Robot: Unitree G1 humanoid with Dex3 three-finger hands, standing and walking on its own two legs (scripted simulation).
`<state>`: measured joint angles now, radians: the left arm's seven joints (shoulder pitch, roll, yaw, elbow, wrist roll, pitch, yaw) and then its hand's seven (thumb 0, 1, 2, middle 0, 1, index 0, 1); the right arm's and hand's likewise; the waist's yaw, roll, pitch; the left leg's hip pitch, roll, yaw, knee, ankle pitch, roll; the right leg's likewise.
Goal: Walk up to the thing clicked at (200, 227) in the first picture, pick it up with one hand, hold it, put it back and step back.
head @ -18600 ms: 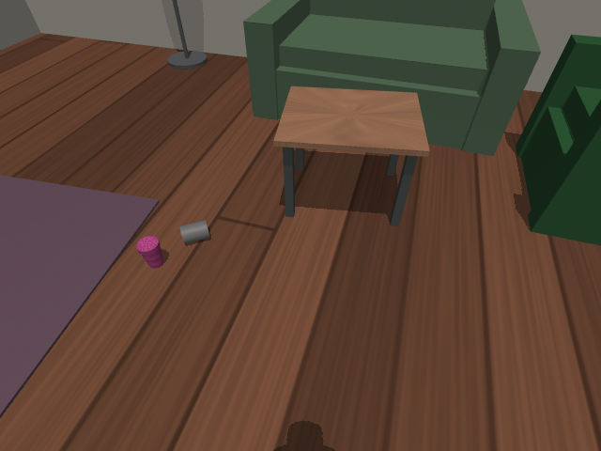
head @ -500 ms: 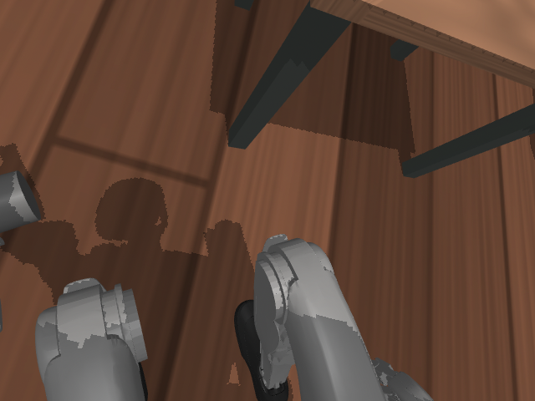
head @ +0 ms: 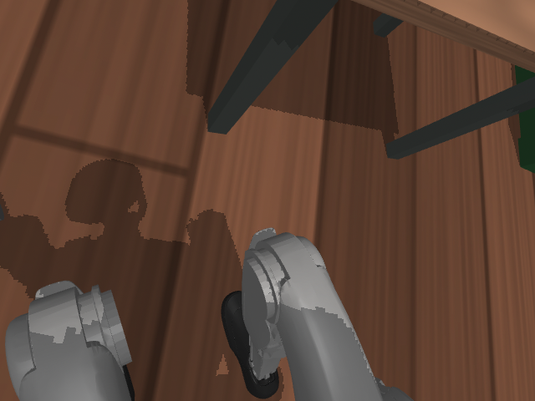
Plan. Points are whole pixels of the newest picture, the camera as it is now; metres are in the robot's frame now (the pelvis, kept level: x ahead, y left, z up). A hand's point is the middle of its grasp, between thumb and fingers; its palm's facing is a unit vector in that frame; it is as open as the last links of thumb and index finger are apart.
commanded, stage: rest palm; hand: left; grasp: from above
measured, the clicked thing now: out of the picture +0.43 +0.34 -0.26
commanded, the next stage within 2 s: close in 0.36 s
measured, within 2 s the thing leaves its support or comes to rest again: neither
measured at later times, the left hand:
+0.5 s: hand out of the picture +0.43 +0.33 -0.25, palm faces -0.39 -0.20 -0.90, open 13.9 cm
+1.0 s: hand out of the picture +0.41 +0.33 -0.24, palm faces -0.43 -0.20 -0.88, open 11.5 cm
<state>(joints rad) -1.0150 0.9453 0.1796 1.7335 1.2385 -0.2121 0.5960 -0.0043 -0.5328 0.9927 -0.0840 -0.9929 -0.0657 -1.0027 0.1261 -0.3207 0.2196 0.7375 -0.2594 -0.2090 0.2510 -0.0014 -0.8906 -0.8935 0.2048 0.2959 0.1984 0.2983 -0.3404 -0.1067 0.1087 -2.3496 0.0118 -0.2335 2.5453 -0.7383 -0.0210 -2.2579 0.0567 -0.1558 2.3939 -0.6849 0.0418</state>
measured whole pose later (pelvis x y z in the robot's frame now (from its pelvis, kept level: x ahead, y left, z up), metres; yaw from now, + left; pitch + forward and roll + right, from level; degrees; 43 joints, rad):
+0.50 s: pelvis +0.00 +0.00 +0.00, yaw -1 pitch +28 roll -13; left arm -1.05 0.96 0.19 1.80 1.24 -0.17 0.69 0.00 -0.48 0.97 -0.11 -1.02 -0.10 -1.02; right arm 0.08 -0.34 0.25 0.72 -0.27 -0.29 0.30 0.00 -0.90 -0.90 0.20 0.30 0.20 0.30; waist -0.36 -0.13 0.14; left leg -2.35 0.02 -0.25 2.56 -0.73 -0.01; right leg -2.26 0.07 -0.17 2.39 -0.67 0.05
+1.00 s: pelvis -0.01 +0.00 +0.00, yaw -1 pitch +28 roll -13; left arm -1.02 0.97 0.16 1.79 1.25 -0.21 0.65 0.00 -0.11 0.72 -0.37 -0.83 -0.39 -0.81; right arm 0.09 -0.35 0.26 0.71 -0.27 -0.26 0.29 0.00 -0.89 -0.89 0.20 0.30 0.20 0.30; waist -0.35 -0.13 0.13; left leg -2.34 0.02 -0.25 2.56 -0.73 -0.01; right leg -2.24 0.07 -0.17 2.38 -0.66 0.05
